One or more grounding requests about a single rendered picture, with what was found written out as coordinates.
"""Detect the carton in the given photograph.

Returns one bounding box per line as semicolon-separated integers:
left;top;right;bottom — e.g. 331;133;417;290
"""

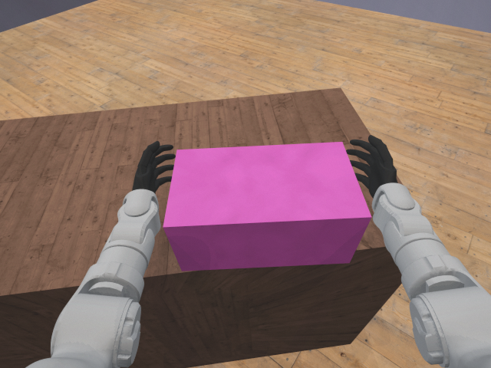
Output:
163;142;372;271

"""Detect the robot right hand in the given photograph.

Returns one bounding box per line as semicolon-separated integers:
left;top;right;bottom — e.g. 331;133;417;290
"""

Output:
346;135;398;198

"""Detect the pedestal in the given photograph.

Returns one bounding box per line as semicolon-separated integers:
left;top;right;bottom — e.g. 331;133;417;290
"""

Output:
0;88;422;368

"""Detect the robot left forearm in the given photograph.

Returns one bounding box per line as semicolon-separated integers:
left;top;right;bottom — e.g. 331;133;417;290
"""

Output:
51;189;161;357

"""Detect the robot right forearm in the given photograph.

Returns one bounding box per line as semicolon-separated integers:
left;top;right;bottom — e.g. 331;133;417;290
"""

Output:
372;182;491;300

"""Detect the robot right upper arm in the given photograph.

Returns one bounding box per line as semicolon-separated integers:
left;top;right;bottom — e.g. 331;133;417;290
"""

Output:
410;286;491;368

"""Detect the robot left upper arm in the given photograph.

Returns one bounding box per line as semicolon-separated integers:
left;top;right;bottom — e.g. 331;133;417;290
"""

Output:
25;294;141;368

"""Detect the robot left hand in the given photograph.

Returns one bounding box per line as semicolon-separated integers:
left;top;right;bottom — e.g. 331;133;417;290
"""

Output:
132;141;176;194

